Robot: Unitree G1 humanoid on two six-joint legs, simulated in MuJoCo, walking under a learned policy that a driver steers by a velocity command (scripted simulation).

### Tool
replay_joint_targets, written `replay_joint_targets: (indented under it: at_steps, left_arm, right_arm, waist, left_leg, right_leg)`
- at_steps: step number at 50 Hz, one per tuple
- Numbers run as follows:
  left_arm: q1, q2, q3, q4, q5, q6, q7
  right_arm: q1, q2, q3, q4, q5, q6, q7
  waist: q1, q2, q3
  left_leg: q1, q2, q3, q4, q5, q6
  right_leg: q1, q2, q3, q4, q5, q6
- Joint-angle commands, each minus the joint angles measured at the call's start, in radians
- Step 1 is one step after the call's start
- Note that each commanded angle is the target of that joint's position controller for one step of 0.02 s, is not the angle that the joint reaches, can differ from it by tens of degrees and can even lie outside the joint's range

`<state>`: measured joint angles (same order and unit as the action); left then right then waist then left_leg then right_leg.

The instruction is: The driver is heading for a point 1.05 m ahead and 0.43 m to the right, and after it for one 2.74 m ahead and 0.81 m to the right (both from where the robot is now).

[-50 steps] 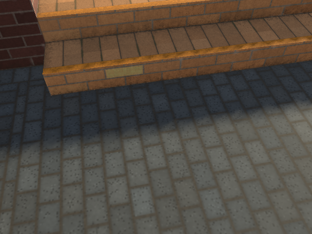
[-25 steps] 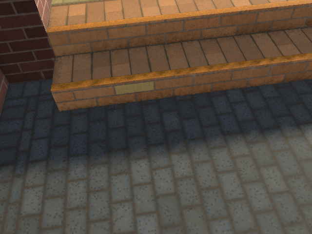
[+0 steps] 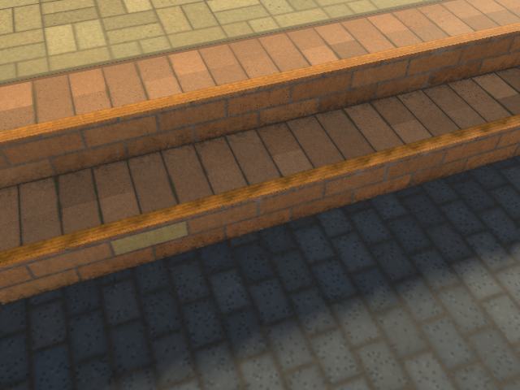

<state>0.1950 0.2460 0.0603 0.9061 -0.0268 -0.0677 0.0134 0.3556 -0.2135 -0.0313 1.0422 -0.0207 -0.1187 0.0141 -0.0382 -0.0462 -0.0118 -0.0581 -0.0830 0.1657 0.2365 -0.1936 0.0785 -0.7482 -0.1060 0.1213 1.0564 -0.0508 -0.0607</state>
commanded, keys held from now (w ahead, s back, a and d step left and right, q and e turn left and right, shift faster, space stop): w+e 1.00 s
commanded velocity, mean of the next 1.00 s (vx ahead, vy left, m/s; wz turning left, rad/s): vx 0.50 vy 0.00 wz -0.55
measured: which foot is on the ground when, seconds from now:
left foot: down 0.00-0.28, up 0.30-0.74, down 0.76-1.00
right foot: up 0.00-0.26, down 0.28-0.76, up 0.78-1.00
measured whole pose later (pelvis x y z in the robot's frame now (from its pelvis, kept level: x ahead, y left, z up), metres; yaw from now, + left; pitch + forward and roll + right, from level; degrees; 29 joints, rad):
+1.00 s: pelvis +0.55 -0.11 +0.00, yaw -34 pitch +2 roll +2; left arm 0.22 0.31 0.07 0.64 -0.02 -0.03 0.00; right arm 0.31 -0.27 -0.06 0.83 -0.01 -0.11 0.00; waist -0.05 -0.06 0.01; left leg -0.17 -0.02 0.10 0.33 -0.19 0.03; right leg -0.67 -0.07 0.08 1.11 -0.25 -0.01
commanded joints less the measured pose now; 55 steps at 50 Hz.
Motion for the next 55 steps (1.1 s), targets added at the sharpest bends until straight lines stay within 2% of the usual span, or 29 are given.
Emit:
replay_joint_targets:
  at_steps: [1,5,8,11,12,13,14,15,16,17,18,19,20,22,24,28,32,35,37,38,39,40,41,42,43,45,48,51,55]
  left_arm:
    - [-0.008,0.022,0.002,-0.056,0.005,-0.01,-0.015]
    - [-0.162,-0.003,-0.015,-0.126,0.009,-0.013,-0.043]
    - [-0.233,-0.007,-0.019,-0.184,0.005,-0.014,-0.068]
    - [-0.173,0.032,0.0,-0.211,0.002,-0.012,-0.087]
    - [-0.071,0.068,0.02,-0.196,-0.001,-0.01,-0.089]
    - [0.093,0.132,0.053,-0.158,-0.002,-0.01,-0.082]
    - [0.245,0.24,0.091,-0.13,0.004,0.001,-0.056]
    - [0.2,0.316,0.099,-0.165,0.011,-0.003,-0.047]
    - [0.243,0.227,0.076,-0.154,0.024,-0.006,-0.044]
    - [0.197,0.167,0.06,-0.158,0.029,-0.013,-0.04]
    - [0.114,0.132,0.048,-0.173,0.02,-0.018,-0.045]
    - [0.047,0.096,0.036,-0.195,0.015,-0.02,-0.045]
    - [0.015,0.085,0.029,-0.209,0.022,-0.02,-0.044]
    - [0.02,0.114,0.035,-0.213,0.015,-0.023,-0.037]
    - [0.049,0.152,0.045,-0.213,0.015,-0.024,-0.023]
    - [0.117,0.169,0.051,-0.206,0.005,-0.01,-0.006]
    - [0.163,0.169,0.051,-0.197,0.001,-0.003,-0.005]
    - [0.145,0.17,0.052,-0.206,0.005,0.003,0.002]
    - [0.113,0.129,0.037,-0.226,0.011,0.008,0.002]
    - [0.105,0.071,0.014,-0.248,0.026,0.003,-0.003]
    - [0.25,0.018,-0.004,-0.277,-0.004,-0.009,-0.006]
    - [0.258,0.125,0.011,-0.248,-0.021,-0.009,-0.001]
    - [0.155,0.184,0.026,-0.257,-0.012,-0.001,0.0]
    - [0.1,0.176,0.027,-0.269,0.003,0.005,0.001]
    - [0.062,0.162,0.028,-0.286,0.016,0.007,-0.003]
    - [0.073,0.122,0.027,-0.299,0.003,0.017,-0.014]
    - [0.043,0.086,0.018,-0.331,0.006,0.031,-0.016]
    - [-0.007,0.081,0.015,-0.352,0.011,0.03,-0.021]
    - [-0.135,0.062,0.007,-0.384,0.007,0.018,-0.046]
  right_arm:
    - [-0.059,-0.132,-0.016,-0.066,0.002,-0.013,-0.021]
    - [0.029,-0.158,-0.019,-0.045,0.014,0.006,-0.035]
    - [0.063,-0.173,-0.024,-0.039,0.02,0.033,-0.038]
    - [0.015,-0.212,-0.032,-0.071,0.02,0.054,-0.048]
    - [-0.006,-0.227,-0.037,-0.083,0.018,0.061,-0.052]
    - [-0.033,-0.23,-0.037,-0.1,0.023,0.064,-0.053]
    - [-0.027,-0.207,-0.026,-0.132,0.014,0.049,-0.05]
    - [0.065,-0.061,0.016,-0.181,0.007,0.005,-0.023]
    - [-0.054,-0.16,-0.007,-0.211,0.039,-0.049,-0.002]
    - [-0.137,-0.183,-0.014,-0.251,0.069,-0.065,0.002]
    - [-0.149,-0.172,-0.014,-0.253,0.056,-0.064,-0.004]
    - [-0.138,-0.182,-0.026,-0.243,0.038,-0.049,-0.012]
    - [-0.115,-0.177,-0.03,-0.246,0.029,-0.03,-0.012]
    - [-0.108,-0.152,-0.031,-0.266,0.009,-0.003,-0.014]
    - [-0.169,-0.137,-0.028,-0.298,0.0,0.008,-0.021]
    - [-0.334,-0.108,-0.015,-0.348,0.01,0.007,-0.022]
    - [-0.411,-0.147,-0.024,-0.386,0.026,-0.007,-0.009]
    - [-0.377,-0.188,-0.042,-0.387,0.028,-0.025,0.0]
    - [-0.213,-0.225,-0.065,-0.346,0.016,-0.037,-0.008]
    - [-0.052,-0.281,-0.08,-0.332,0.003,-0.038,-0.017]
    - [0.035,-0.359,-0.101,-0.299,-0.007,-0.024,-0.015]
    - [0.014,-0.266,-0.084,-0.313,0.015,-0.019,-0.011]
    - [-0.025,-0.197,-0.067,-0.329,0.021,-0.013,-0.015]
    - [-0.074,-0.18,-0.058,-0.335,0.014,-0.005,-0.016]
    - [-0.106,-0.16,-0.051,-0.329,0.011,0.0,-0.015]
    - [-0.12,-0.146,-0.045,-0.316,0.007,-0.004,-0.015]
    - [-0.101,-0.182,-0.058,-0.288,0.015,-0.013,-0.012]
    - [-0.086,-0.213,-0.067,-0.264,0.013,-0.006,-0.015]
    - [-0.061,-0.23,-0.064,-0.239,0.019,0.009,-0.023]
  waist:
    - [0.033,0.07,0.079]
    - [-0.029,0.055,0.109]
    - [-0.043,0.063,0.122]
    - [0.025,0.132,0.048]
    - [0.085,0.159,-0.013]
    - [0.174,0.149,-0.1]
    - [0.223,0.019,-0.199]
    - [0.098,-0.212,-0.321]
    - [0.171,-0.105,-0.37]
    - [0.153,-0.074,-0.231]
    - [0.091,0.055,-0.131]
    - [0.051,0.083,-0.094]
    - [0.019,0.071,-0.066]
    - [-0.003,0.061,-0.041]
    - [0.006,0.04,-0.018]
    - [0.073,-0.022,-0.001]
    - [0.103,-0.057,-0.003]
    - [0.071,-0.086,-0.01]
    - [-0.013,-0.085,-0.088]
    - [-0.08,0.016,-0.22]
    - [-0.01,0.383,-0.324]
    - [-0.026,0.305,-0.272]
    - [-0.055,0.188,-0.154]
    - [-0.037,0.107,-0.084]
    - [-0.019,0.102,-0.029]
    - [0.012,0.149,-0.003]
    - [0.018,0.137,0.015]
    - [0.008,0.121,0.014]
    - [-0.038,0.12,0.049]
  left_leg:
    - [-0.078,0.293,-0.099,-0.13,0.306,0.092]
    - [0.074,0.327,-0.049,-0.102,0.351,0.073]
    - [0.191,0.364,-0.021,-0.025,0.449,0.07]
    - [0.192,0.368,0.035,0.158,0.901,0.042]
    - [0.169,0.363,0.048,0.306,1.035,0.032]
    - [0.079,0.325,0.064,0.526,0.994,0.004]
    - [-0.187,0.264,0.065,0.86,0.616,-0.039]
    - [-0.628,0.019,-0.074,1.244,-0.32,-0.097]
    - [-0.731,0.06,-0.29,1.292,-0.313,-0.057]
    - [-0.78,0.11,-0.282,1.238,-0.237,-0.03]
    - [-0.733,0.156,-0.27,1.13,-0.174,-0.03]
    - [-0.663,0.19,-0.261,1.036,-0.142,-0.041]
    - [-0.597,0.207,-0.263,0.991,-0.125,-0.053]
    - [-0.553,0.206,-0.239,0.897,-0.098,-0.091]
    - [-0.556,0.19,-0.218,0.762,-0.017,-0.125]
    - [-0.505,0.126,-0.204,0.428,0.221,-0.135]
    - [-0.464,0.096,-0.232,0.292,0.249,-0.117]
    - [-0.396,0.09,-0.245,0.242,0.142,-0.08]
    - [-0.152,0.111,-0.238,0.193,0.116,-0.031]
    - [0.101,0.28,-0.393,0.199,0.054,0.035]
    - [0.417,0.5,-0.865,0.111,-0.118,0.204]
    - [0.395,0.522,-0.961,0.066,-0.321,0.196]
    - [0.28,0.48,-0.797,0.059,-0.297,0.146]
    - [0.153,0.436,-0.657,0.047,-0.165,0.115]
    - [0.057,0.392,-0.563,0.024,-0.052,0.107]
    - [-0.041,0.34,-0.422,-0.026,0.05,0.091]
    - [-0.058,0.346,-0.312,-0.066,0.189,0.117]
    - [-0.02,0.355,-0.223,-0.074,0.276,0.115]
    - [0.01,0.328,-0.101,-0.067,0.261,0.072]
  right_leg:
    - [-0.003,-0.006,-0.006,-0.153,0.146,0.007]
    - [-0.051,0.002,-0.088,-0.315,0.159,0.001]
    - [-0.083,0.019,-0.148,-0.373,0.045,-0.015]
    - [0.124,0.107,-0.249,-0.394,-0.107,-0.064]
    - [0.263,0.149,-0.266,-0.403,-0.139,-0.091]
    - [0.504,0.184,-0.247,-0.491,-0.076,-0.132]
    - [0.816,0.026,0.023,-0.534,-0.069,-0.201]
    - [1.149,-0.247,0.654,-0.67,-0.127,-0.422]
    - [1.167,-0.239,0.699,-0.761,-0.13,-0.394]
    - [1.057,-0.198,0.514,-0.752,-0.057,-0.335]
    - [0.878,-0.147,0.374,-0.764,0.057,-0.292]
    - [0.752,-0.104,0.278,-0.777,0.116,-0.256]
    - [0.656,-0.075,0.238,-0.805,0.139,-0.248]
    - [0.556,-0.05,0.197,-0.832,0.21,-0.255]
    - [0.5,-0.023,0.146,-0.844,0.248,-0.25]
    - [0.48,0.037,0.108,-0.814,0.107,-0.185]
    - [0.547,-0.003,0.208,-0.752,-0.013,-0.159]
    - [0.609,-0.033,0.295,-0.671,-0.031,-0.137]
    - [0.568,0.037,0.271,-0.509,0.038,-0.093]
    - [0.44,0.103,0.18,-0.23,-0.073,-0.051]
    - [0.071,0.235,0.063,0.08,-0.518,0.013]
    - [-0.065,0.149,0.09,0.229,-0.518,0.024]
    - [-0.092,0.111,0.072,0.269,-0.422,0.029]
    - [-0.054,0.073,0.037,0.253,-0.345,0.035]
    - [-0.029,0.047,0.033,0.203,-0.293,0.036]
    - [0.041,0.011,0.01,0.149,-0.251,0.034]
    - [0.005,-0.003,-0.011,0.08,-0.201,0.048]
    - [-0.028,-0.007,-0.022,-0.03,-0.087,0.06]
    - [0.017,0.01,-0.087,-0.249,0.085,0.047]
Velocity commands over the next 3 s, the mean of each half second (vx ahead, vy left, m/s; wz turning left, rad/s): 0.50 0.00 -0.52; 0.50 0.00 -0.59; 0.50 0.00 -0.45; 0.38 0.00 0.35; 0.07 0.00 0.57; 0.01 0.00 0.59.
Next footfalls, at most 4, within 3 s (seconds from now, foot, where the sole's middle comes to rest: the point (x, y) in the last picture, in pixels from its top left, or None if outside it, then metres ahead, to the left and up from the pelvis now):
0.28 right None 0.32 -0.15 -0.78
0.76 left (275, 352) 0.63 -0.03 -0.78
1.28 right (411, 323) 0.71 -0.42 -0.78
1.82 left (399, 230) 1.03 -0.46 -0.78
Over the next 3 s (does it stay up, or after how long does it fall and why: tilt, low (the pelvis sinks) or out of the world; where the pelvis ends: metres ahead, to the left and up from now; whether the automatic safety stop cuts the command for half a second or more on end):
stays up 0.87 -0.49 0.00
